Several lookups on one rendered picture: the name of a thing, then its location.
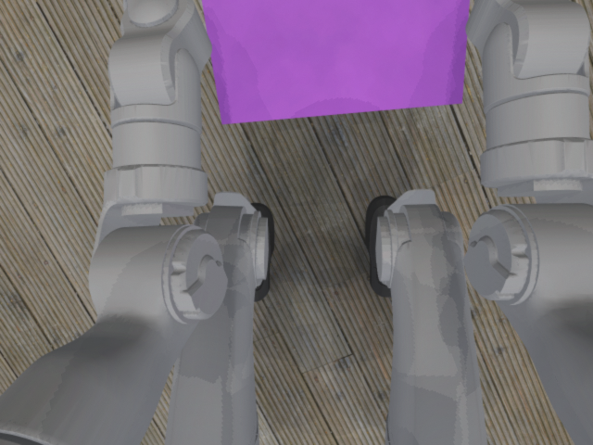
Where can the right robot forearm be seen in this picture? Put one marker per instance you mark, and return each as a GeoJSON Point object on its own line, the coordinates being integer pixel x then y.
{"type": "Point", "coordinates": [535, 66]}

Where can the robot left upper arm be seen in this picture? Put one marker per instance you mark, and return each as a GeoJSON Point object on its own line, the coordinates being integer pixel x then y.
{"type": "Point", "coordinates": [151, 285]}

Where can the left robot shin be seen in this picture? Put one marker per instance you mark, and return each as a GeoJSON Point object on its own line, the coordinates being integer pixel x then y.
{"type": "Point", "coordinates": [225, 198]}

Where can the carton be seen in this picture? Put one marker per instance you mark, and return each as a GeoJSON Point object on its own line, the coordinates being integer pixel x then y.
{"type": "Point", "coordinates": [286, 59]}

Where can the robot shin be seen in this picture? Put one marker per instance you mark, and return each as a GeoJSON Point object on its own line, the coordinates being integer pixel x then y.
{"type": "Point", "coordinates": [225, 198]}
{"type": "Point", "coordinates": [427, 196]}

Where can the right robot shin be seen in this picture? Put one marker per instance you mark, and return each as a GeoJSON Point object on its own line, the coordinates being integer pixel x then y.
{"type": "Point", "coordinates": [427, 196]}

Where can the robot right upper arm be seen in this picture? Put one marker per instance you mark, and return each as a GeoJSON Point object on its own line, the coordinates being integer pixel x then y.
{"type": "Point", "coordinates": [536, 262]}

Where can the left robot forearm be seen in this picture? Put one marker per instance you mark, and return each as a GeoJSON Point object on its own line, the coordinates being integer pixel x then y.
{"type": "Point", "coordinates": [155, 71]}

